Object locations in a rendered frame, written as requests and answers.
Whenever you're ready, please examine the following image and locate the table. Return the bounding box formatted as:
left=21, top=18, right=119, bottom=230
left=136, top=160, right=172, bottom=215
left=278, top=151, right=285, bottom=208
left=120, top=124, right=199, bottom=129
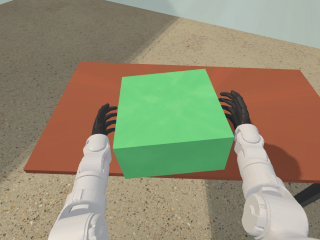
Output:
left=23, top=61, right=320, bottom=208

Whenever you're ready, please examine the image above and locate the carton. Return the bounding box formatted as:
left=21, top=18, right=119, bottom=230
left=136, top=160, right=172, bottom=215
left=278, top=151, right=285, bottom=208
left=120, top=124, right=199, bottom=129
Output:
left=112, top=69, right=234, bottom=179

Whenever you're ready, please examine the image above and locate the left robot forearm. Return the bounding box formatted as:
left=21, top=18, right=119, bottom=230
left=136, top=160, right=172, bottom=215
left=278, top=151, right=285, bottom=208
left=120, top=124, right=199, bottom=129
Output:
left=48, top=134, right=112, bottom=240

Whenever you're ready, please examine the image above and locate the robot left hand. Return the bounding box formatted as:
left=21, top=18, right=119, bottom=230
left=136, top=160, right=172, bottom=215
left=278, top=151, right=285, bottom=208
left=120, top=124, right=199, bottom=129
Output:
left=91, top=103, right=118, bottom=136

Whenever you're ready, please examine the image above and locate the left robot upper arm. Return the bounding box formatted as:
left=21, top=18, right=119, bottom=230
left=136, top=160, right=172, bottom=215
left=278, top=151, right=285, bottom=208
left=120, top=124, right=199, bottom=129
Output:
left=48, top=212, right=110, bottom=240

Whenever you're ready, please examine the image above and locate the right robot forearm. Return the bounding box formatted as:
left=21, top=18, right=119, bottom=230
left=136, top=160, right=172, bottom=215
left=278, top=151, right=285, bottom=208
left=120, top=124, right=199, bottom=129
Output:
left=234, top=124, right=309, bottom=236

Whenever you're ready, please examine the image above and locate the robot right hand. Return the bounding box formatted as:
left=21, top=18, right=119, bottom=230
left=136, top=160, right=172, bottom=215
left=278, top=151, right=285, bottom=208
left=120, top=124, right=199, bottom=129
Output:
left=218, top=90, right=251, bottom=130

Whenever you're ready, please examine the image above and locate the right robot upper arm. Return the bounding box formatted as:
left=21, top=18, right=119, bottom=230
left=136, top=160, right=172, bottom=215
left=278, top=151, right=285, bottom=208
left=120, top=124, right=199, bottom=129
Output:
left=241, top=192, right=320, bottom=240

